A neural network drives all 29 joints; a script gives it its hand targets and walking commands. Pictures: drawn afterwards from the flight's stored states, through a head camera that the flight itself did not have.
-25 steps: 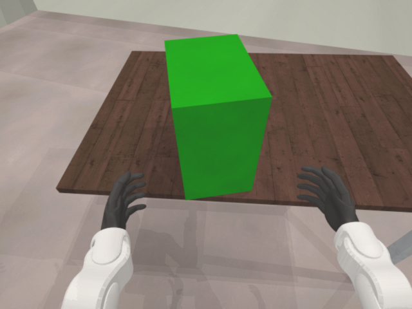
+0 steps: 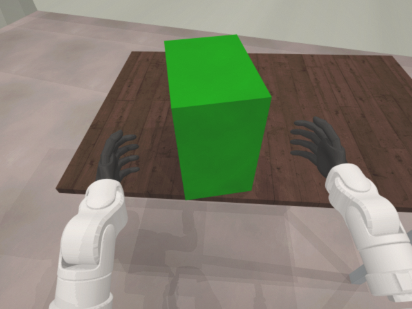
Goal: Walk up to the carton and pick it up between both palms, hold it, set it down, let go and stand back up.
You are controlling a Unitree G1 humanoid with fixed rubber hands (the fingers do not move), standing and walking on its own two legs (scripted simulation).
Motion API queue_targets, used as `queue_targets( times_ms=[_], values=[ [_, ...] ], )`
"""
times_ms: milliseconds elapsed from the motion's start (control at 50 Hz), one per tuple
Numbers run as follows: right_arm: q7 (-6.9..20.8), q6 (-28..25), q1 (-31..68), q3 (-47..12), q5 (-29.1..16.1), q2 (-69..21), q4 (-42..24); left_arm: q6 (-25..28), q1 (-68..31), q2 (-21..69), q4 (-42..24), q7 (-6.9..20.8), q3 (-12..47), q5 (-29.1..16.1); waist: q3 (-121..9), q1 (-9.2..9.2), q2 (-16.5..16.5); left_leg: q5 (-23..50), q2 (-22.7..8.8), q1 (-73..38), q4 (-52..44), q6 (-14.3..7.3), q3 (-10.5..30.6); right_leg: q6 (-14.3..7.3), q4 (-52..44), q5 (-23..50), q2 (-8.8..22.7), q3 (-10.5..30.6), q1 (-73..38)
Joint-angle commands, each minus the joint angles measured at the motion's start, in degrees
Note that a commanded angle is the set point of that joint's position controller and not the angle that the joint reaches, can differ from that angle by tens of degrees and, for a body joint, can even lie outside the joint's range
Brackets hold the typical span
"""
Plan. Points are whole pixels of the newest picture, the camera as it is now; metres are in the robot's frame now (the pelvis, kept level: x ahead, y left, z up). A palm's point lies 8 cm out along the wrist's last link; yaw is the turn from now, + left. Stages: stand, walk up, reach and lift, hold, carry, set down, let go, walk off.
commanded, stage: reach and lift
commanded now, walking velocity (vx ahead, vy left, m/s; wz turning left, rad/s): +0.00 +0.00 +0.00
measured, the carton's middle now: (210, 120) +0.49 +0.02 +0.09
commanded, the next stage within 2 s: none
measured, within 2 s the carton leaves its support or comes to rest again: neither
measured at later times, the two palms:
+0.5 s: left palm (115, 132) +0.35 +0.18 +0.18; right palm (326, 115) +0.40 -0.19 +0.18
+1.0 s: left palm (117, 93) +0.41 +0.18 +0.22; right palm (307, 70) +0.47 -0.16 +0.23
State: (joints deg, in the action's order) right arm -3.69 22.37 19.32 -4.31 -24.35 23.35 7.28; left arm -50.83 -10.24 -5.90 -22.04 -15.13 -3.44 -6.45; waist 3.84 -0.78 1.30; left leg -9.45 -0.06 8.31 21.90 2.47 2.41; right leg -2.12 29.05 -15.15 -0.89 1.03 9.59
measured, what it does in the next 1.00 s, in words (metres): stands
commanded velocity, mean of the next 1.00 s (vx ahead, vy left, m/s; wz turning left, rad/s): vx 0.00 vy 0.00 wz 0.00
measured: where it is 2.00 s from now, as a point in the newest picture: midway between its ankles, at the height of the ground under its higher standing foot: outside the picture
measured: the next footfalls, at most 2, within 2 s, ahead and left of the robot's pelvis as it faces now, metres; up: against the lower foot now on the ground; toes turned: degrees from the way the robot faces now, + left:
none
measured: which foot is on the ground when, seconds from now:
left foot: down 0.00-1.00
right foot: down 0.00-1.00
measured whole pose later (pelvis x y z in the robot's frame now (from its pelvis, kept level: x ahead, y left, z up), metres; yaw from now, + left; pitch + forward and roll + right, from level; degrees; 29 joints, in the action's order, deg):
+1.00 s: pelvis +0.02 +0.00 +0.00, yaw +0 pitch +0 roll +2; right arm -3.9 25.0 62.8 -9.3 -29.3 24.1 51.4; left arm -45.7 -52.1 -7.7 23.2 -17.4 -8.2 -7.6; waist -1.2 -5.0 1.3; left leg -10.0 -0.4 12.4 21.9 3.0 2.4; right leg -2.3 29.0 -15.7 -1.2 1.0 13.7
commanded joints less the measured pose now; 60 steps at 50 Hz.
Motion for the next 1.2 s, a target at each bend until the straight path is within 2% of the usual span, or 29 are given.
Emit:
queue_targets(
  times_ms=[0,40,80,100,120,160,240,260,300,340,380,420,500,520,540,580,620,640,800,820,860,900,920,940,980,1000,1060,1140,1180],
  values=[
    [-0.94,-2.41,28.69,6.09,-2.26,11.15,-7.61,1.76,-29.03,-1.76,-6.28,-0.83,-1.78,-1.53,-20.41,-1.56,1.02,6.01,-1.55,-12.62,-3.97,-1.12,-3.15,1.75,-10.73,10.42,-1.60,1.16,2.73],
    [-0.90,-1.98,34.18,4.23,-3.41,10.44,-8.26,1.52,-34.58,-4.09,-3.89,-0.91,-4.22,-1.91,-23.54,-4.05,0.63,7.43,-0.85,-10.50,-3.08,-1.08,-3.78,1.65,-10.30,11.38,-1.82,1.45,2.73],
    [-0.78,-1.46,33.36,4.27,-3.19,11.63,-1.71,0.18,-32.96,-1.91,-0.17,-0.16,-4.55,-1.56,-21.76,-2.09,1.59,9.69,-1.32,-11.60,-2.96,-0.91,-3.20,1.82,-10.61,15.27,-2.18,1.16,1.85],
    [-0.86,-1.56,34.21,3.63,-4.53,12.27,-2.94,0.41,-34.23,-3.88,-3.92,-0.51,-5.55,-0.76,-24.71,-1.86,1.12,8.68,-1.50,-13.48,-2.99,-0.61,-3.72,1.87,-11.43,13.30,-2.05,1.42,1.56],
    [-1.34,-1.15,36.73,3.17,-3.58,10.96,-2.09,0.24,-35.61,-3.84,0.87,-0.09,-5.70,-2.45,-23.46,-2.37,4.48,9.03,-1.08,-10.19,-2.85,-1.33,-3.29,2.61,-10.67,15.89,-1.74,1.30,0.53],
    [-0.85,-1.01,39.36,5.29,-3.96,12.94,1.72,0.42,-38.33,-4.66,1.82,-0.59,-5.49,-0.49,-22.43,-2.80,1.50,4.81,-1.18,-7.84,-3.92,-1.04,-3.53,2.03,-10.33,12.42,-2.20,1.42,0.90],
    [-0.50,-1.05,46.62,2.53,-4.98,12.18,0.61,1.56,-45.23,-7.52,2.53,-0.66,-7.06,-1.94,-30.50,-4.46,2.52,8.72,-1.51,-11.27,-2.60,-0.89,-3.84,2.30,-10.17,14.85,-2.46,0.94,0.45],
    [-0.43,-1.24,45.41,4.36,-5.25,12.84,3.10,2.01,-45.05,-6.32,2.51,-0.98,-4.64,-2.87,-29.16,-3.07,-0.60,9.72,-1.38,-10.48,-2.13,0.05,-3.24,1.93,-9.72,13.95,-2.62,0.31,2.60],
    [-0.69,-1.30,43.46,3.76,-5.16,12.91,4.68,0.77,-43.08,-6.12,1.59,-1.19,-6.10,-0.49,-29.51,-2.78,-0.88,15.09,-1.69,-13.49,-0.90,0.53,-3.43,1.32,-9.88,19.13,-2.90,0.52,1.12],
    [-0.75,-0.62,49.29,1.48,-5.78,11.36,9.94,0.22,-47.24,-6.14,10.73,-0.61,-7.43,-0.36,-25.80,-4.31,0.26,12.63,-1.09,-8.71,-0.80,0.00,-3.43,1.80,-10.62,17.00,-2.71,1.19,0.86],
    [-1.19,-1.19,50.30,0.85,-5.98,12.19,7.26,1.07,-48.17,-8.56,9.70,-0.68,-8.98,-0.17,-28.02,-6.03,2.16,12.30,-0.27,-7.37,-1.13,-0.94,-4.32,2.44,-9.96,19.18,-2.25,1.96,-1.31],
    [-1.29,-0.71,54.68,1.63,-6.11,13.59,9.95,1.84,-51.48,-8.17,13.48,-0.60,-6.33,-1.94,-27.90,-4.38,2.72,9.71,-0.56,-5.95,-1.41,-0.30,-4.17,3.27,-9.58,17.90,-2.65,0.86,-0.73],
    [-0.34,-0.85,61.80,0.30,-6.81,11.77,14.71,4.17,-59.86,-10.57,17.22,-1.67,-7.16,-2.67,-31.18,-7.18,1.13,9.28,-0.65,-4.81,-1.02,-0.42,-4.01,2.96,-9.87,15.10,-2.45,1.83,1.19],
    [-0.79,-0.29,58.15,1.31,-6.00,12.48,18.07,3.85,-57.56,-9.43,17.67,-1.52,-6.29,-2.24,-29.37,-4.99,-0.17,8.25,-1.15,-6.55,-1.35,0.24,-3.69,2.85,-9.98,15.21,-2.76,1.05,1.37],
    [-1.08,-1.93,60.89,1.73,-6.38,12.95,12.83,4.70,-60.20,-10.11,13.13,-1.86,-6.35,-3.15,-35.73,-4.99,-0.51,13.78,-0.74,-8.53,0.14,0.76,-4.12,2.59,-9.59,19.88,-2.91,1.32,-0.03],
    [-1.27,-0.84,62.81,0.68,-6.15,11.55,20.17,3.71,-62.70,-10.77,22.68,-1.56,-7.48,-1.76,-30.94,-6.03,0.20,10.64,-0.56,-5.64,-0.14,0.19,-3.84,2.50,-10.26,17.05,-2.39,1.59,0.53],
    [-1.05,-0.70,66.34,0.68,-6.05,12.17,21.06,4.87,-66.41,-11.30,22.34,-1.97,-6.13,-2.85,-31.72,-6.08,0.09,9.65,-1.14,-4.48,0.17,0.50,-3.48,2.60,-9.65,15.69,-2.57,1.34,1.79],
    [-1.34,-0.53,65.12,-1.06,-6.53,11.52,20.89,5.00,-62.83,-11.97,26.68,-1.59,-6.26,-3.00,-30.96,-7.27,3.17,10.34,-0.66,-2.51,-0.23,-0.40,-3.92,3.55,-9.75,20.15,-2.10,1.85,-0.96],
    [-0.88,-0.69,75.46,0.43,-5.92,11.24,30.83,8.04,-76.00,-13.70,35.01,-2.42,-4.67,-3.44,-34.78,-6.88,0.54,8.84,-0.67,-0.64,0.67,1.24,-3.07,2.95,-9.36,18.05,-2.85,1.62,-0.12],
    [-0.98,-0.51,75.23,-1.03,-6.95,11.07,30.60,8.04,-77.05,-14.94,33.32,-2.73,-5.55,-3.82,-36.35,-8.25,-0.27,10.34,-0.68,-2.08,0.90,1.15,-3.73,3.12,-9.40,18.22,-2.62,1.53,-0.27],
    [-0.87,-1.08,77.31,-1.18,-7.09,11.26,27.73,8.82,-77.83,-16.07,32.90,-3.07,-5.92,-3.91,-39.53,-8.95,0.26,14.28,-0.51,-2.73,2.24,1.60,-3.54,3.16,-8.48,23.59,-3.23,1.78,-1.40],
    [-0.77,-0.73,76.86,-0.16,-7.05,11.90,32.11,9.27,-77.80,-15.04,33.87,-2.79,-5.33,-4.21,-41.08,-7.54,-0.78,15.34,-0.67,-3.81,2.40,1.60,-3.38,3.15,-8.68,25.90,-2.84,1.81,-1.08],
    [-0.91,-0.62,77.62,-2.18,-7.35,11.62,32.78,9.22,-77.95,-16.60,38.51,-2.54,-6.56,-4.20,-37.38,-8.52,0.90,15.34,-0.57,-2.92,2.26,1.20,-3.77,3.44,-9.18,25.24,-2.93,1.63,-1.53],
    [-1.12,-0.09,76.29,0.31,-6.65,12.47,36.86,8.39,-76.97,-15.15,38.68,-2.29,-5.13,-3.46,-36.14,-6.19,-0.25,15.77,-0.50,-2.36,2.00,1.85,-3.09,3.04,-8.69,27.87,-2.88,1.40,-1.81],
    [-1.39,-0.61,80.21,-1.98,-8.96,12.89,36.83,8.85,-78.60,-15.55,41.24,-1.51,-4.94,-4.29,-35.62,-7.85,-0.58,15.62,-0.26,-0.39,2.26,2.00,-3.42,3.90,-8.78,29.51,-2.59,1.45,-3.64],
    [-1.30,-0.83,81.93,-1.43,-8.25,13.83,33.64,8.91,-80.44,-17.17,41.11,-1.42,-5.61,-4.48,-37.33,-7.63,1.34,14.56,-0.68,-0.98,2.19,1.91,-3.53,3.88,-8.28,27.75,-3.09,0.85,-3.15],
    [-1.61,-1.12,82.81,0.61,-7.08,12.99,33.91,10.33,-84.15,-17.52,36.17,-1.52,-6.19,-4.31,-44.46,-7.05,-0.80,16.44,-0.38,-0.44,2.93,2.00,-3.54,4.26,-6.88,32.27,-2.38,1.02,-4.37],
    [-1.07,-1.46,84.95,-2.79,-8.19,11.48,34.03,11.69,-83.19,-17.83,44.06,-0.98,-5.66,-6.88,-42.88,-9.11,2.38,17.56,-0.07,1.35,3.53,1.60,-3.55,4.93,-7.00,34.52,-2.29,1.36,-5.35],
    [-1.00,-0.85,82.01,-1.96,-7.84,10.39,37.03,11.49,-80.11,-16.76,43.05,-0.46,-5.92,-4.63,-42.92,-8.55,0.12,19.94,0.09,0.95,3.29,2.14,-3.49,4.27,-6.17,38.51,-2.04,1.24,-6.89]
  ],
)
